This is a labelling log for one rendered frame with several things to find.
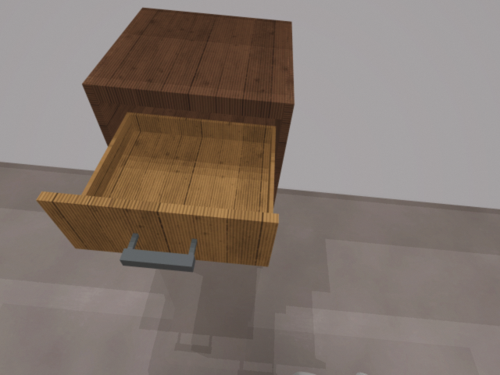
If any handle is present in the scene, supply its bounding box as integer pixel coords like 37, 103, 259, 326
120, 233, 197, 272

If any cabinet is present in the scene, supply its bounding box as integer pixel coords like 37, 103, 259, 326
82, 8, 295, 206

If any drawer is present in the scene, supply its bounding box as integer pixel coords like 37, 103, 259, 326
36, 112, 279, 266

